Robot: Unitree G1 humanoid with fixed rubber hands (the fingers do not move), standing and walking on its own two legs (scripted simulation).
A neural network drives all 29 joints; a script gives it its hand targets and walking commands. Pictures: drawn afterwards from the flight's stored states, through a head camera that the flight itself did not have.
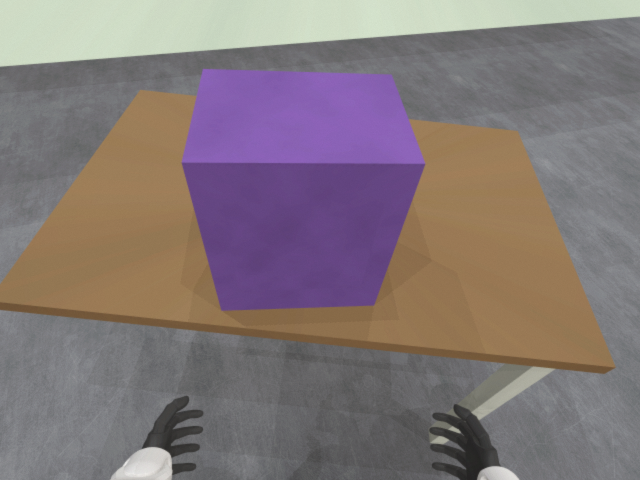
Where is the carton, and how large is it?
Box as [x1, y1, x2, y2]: [182, 69, 424, 310]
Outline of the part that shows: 203,69 182,158 182,165 221,310 373,305 424,166 424,161 391,75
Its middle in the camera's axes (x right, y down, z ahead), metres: -0.03 -0.05 +0.54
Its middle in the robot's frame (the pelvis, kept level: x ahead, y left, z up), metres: +0.45 +0.05 +0.08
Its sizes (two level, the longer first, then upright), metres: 0.240 0.178 0.291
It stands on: a table, 0.71 m high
